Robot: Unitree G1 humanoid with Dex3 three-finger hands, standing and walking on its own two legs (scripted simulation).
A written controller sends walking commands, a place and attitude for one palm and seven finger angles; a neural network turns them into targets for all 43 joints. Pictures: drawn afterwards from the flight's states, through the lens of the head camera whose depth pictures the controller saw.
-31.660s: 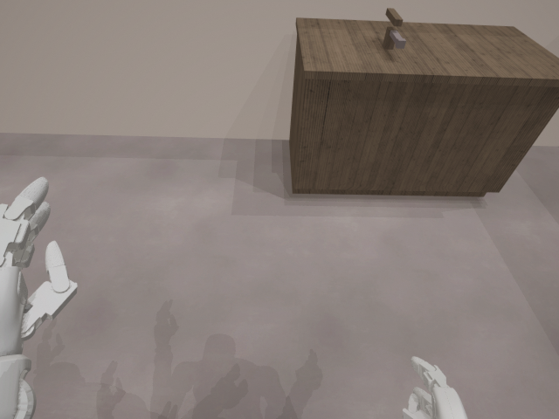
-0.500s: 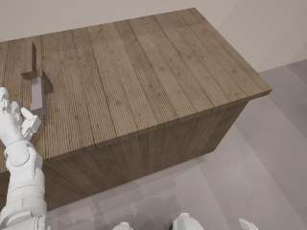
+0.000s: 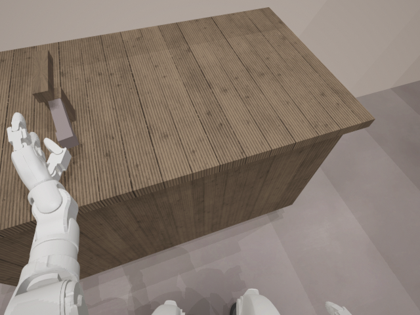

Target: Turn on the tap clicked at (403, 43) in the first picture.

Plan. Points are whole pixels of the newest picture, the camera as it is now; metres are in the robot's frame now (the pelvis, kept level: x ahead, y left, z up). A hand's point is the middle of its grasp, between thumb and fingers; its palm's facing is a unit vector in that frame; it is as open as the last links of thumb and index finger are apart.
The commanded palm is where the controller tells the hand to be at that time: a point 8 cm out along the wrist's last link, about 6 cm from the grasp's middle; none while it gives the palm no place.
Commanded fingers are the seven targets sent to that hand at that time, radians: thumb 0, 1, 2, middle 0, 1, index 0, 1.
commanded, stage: push the lever round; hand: left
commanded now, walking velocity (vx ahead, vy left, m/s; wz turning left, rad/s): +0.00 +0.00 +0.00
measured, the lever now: (67, 138) +0.43 +0.29 +0.06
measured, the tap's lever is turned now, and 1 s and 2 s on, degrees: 10 37 63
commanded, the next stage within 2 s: none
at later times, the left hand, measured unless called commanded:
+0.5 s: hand (90, 141) +0.43 +0.25 +0.06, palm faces +0.72 -0.70 -0.07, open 7.7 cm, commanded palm +0.38 +0.27 +0.06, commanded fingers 0.00 0.90 0.90 -0.15 -0.15 -0.15 -0.15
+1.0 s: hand (102, 134) +0.45 +0.23 +0.06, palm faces +0.78 -0.62 -0.07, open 7.6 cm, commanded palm +0.40 +0.24 +0.06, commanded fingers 0.00 0.90 0.90 -0.15 -0.15 -0.15 -0.15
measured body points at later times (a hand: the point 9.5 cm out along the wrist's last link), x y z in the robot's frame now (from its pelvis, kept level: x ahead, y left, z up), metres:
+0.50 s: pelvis +0.01 +0.00 +0.00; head +0.08 +0.00 +0.45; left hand +0.39 +0.28 +0.06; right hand +0.09 -0.26 -0.12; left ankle -0.01 +0.14 -0.69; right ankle +0.06 -0.11 -0.69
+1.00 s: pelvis +0.01 +0.00 +0.00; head +0.08 +0.00 +0.45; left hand +0.40 +0.26 +0.06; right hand +0.08 -0.26 -0.13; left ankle -0.01 +0.14 -0.69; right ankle +0.06 -0.11 -0.69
